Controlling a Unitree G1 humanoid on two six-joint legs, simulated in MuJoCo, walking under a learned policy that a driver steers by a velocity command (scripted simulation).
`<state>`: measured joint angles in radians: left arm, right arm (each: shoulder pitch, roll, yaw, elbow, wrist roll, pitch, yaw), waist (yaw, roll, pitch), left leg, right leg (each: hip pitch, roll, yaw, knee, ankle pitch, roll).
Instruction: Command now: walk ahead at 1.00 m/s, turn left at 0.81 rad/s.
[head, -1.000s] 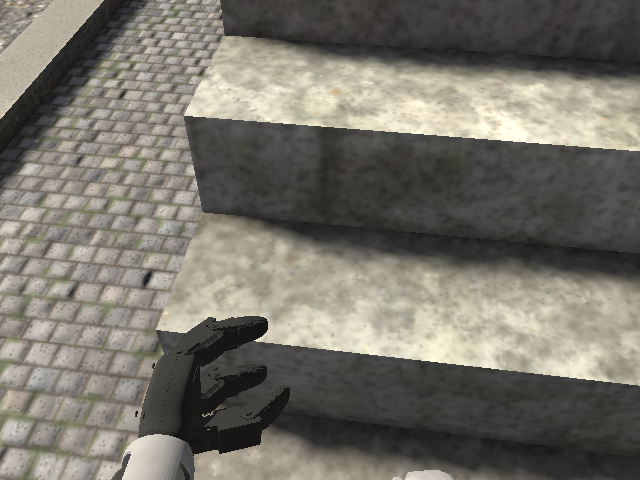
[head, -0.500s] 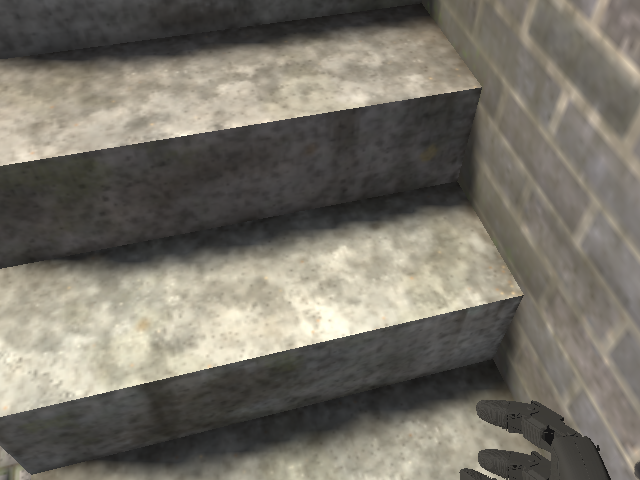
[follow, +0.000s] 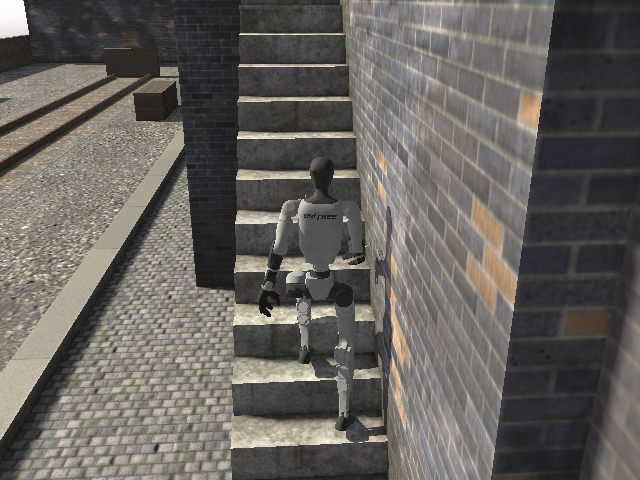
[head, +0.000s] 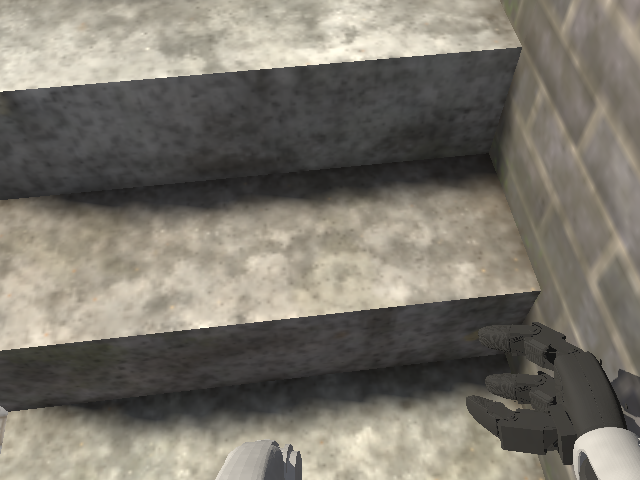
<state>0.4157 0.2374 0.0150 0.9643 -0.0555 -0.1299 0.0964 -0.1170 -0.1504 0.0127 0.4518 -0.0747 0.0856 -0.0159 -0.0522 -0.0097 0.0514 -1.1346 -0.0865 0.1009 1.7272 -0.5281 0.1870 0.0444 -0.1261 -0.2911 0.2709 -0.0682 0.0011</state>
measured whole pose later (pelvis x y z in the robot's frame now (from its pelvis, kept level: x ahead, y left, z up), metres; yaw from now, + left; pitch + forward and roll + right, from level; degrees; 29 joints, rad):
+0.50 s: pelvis +0.23 -0.01 +0.25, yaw +19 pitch +2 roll -2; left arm 0.08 0.18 -0.02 0.64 -0.02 -0.02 0.08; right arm 0.23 -0.28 -0.11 0.81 -0.06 -0.02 0.07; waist 0.02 0.09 -0.01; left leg -0.49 -0.17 -0.21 1.36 0.04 0.09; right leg -0.75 0.07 -0.02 1.19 -0.48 -0.04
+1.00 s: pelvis +0.43 +0.13 +0.36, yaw +7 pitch +7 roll -2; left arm 0.28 0.22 0.13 0.70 -0.04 -0.08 0.08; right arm -0.09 -0.16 -0.01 0.55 -0.01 -0.11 0.04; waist 0.05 0.05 -0.06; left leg -0.15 0.08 -0.04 0.37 -0.27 -0.01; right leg -0.56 0.14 0.20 1.36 -0.38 -0.07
